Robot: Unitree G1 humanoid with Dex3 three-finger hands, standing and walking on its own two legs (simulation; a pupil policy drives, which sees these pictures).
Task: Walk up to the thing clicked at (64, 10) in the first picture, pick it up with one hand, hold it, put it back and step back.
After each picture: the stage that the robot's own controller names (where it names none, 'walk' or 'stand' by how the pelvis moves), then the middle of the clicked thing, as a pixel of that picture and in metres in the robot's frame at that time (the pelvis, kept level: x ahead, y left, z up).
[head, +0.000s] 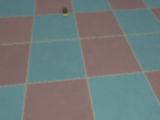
stand; (65, 12) +1.99 +0.27 -0.72
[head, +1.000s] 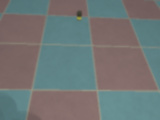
walk; (79, 15) +1.86 +0.14 -0.70
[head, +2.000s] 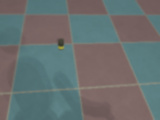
walk; (61, 44) +1.26 +0.19 -0.71
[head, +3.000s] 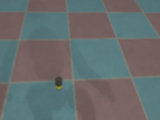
walk; (58, 83) +0.79 +0.18 -0.72
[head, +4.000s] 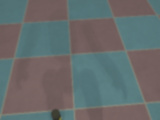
walk; (56, 116) +0.46 +0.21 -0.69
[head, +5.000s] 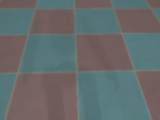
stand; out of the picture +0.31 +0.15 -0.72
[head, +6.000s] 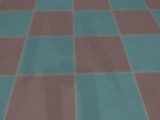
stand; out of the picture +0.30 +0.17 -0.73
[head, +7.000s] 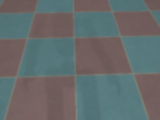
stand; out of the picture +0.30 +0.18 -0.73
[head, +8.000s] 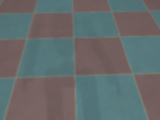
stand; out of the picture +0.29 +0.18 -0.73
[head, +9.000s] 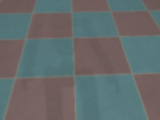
go down; out of the picture +0.29 +0.18 -0.73
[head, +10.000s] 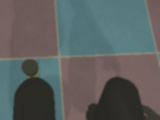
go down; (31, 69) +0.39 +0.18 -0.32
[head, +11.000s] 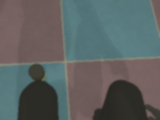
approach; (37, 73) +0.39 +0.18 -0.32
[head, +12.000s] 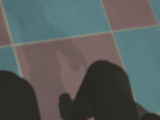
close in; out of the picture +0.38 +0.22 -0.22
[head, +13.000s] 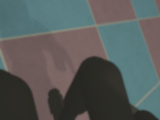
close; out of the picture +0.38 +0.23 -0.22
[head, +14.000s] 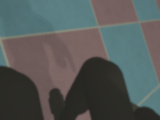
lift; out of the picture +0.35 +0.21 -0.23
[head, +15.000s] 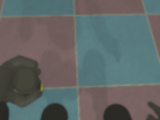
lift; (29, 85) +0.31 +0.18 +0.00
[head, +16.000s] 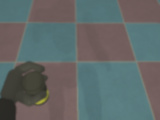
hold; (36, 89) +0.31 +0.16 +0.02
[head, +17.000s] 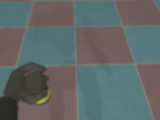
hold; (37, 89) +0.32 +0.16 +0.02
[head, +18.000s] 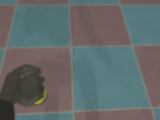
crouch; (34, 90) +0.32 +0.17 -0.04
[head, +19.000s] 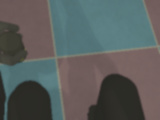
lower; (13, 48) +0.44 +0.19 -0.09
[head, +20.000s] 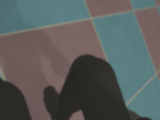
lower; out of the picture +0.41 +0.23 -0.23
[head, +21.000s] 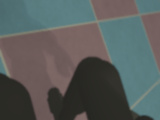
lower; out of the picture +0.40 +0.24 -0.23
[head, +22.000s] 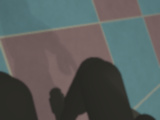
lower; out of the picture +0.39 +0.24 -0.23
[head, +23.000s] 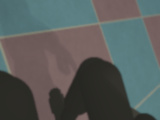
lower; out of the picture +0.39 +0.24 -0.23
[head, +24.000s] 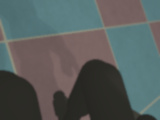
open; out of the picture +0.38 +0.22 -0.23
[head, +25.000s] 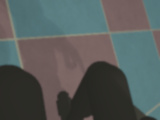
stand; out of the picture +0.37 +0.21 -0.23
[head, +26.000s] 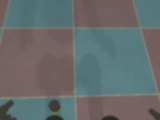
stand; (55, 106) +0.35 +0.15 -0.55
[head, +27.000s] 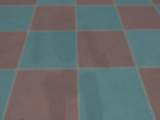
stand; out of the picture +0.32 +0.14 -0.67
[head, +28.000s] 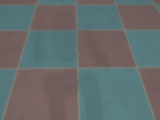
stand; out of the picture +0.32 +0.14 -0.67
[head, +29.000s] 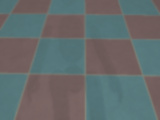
stand; out of the picture +0.34 +0.12 -0.72
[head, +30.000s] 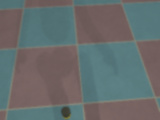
walk; (66, 113) +0.39 +0.12 -0.69
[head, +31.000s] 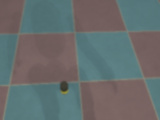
walk; (64, 87) +0.61 +0.12 -0.69
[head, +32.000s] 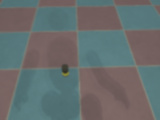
stand; (65, 70) +0.92 +0.20 -0.70
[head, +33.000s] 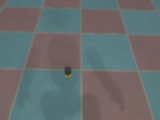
stand; (67, 72) +0.92 +0.15 -0.72
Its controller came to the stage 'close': yes
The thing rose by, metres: 0.73
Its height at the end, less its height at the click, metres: +0.00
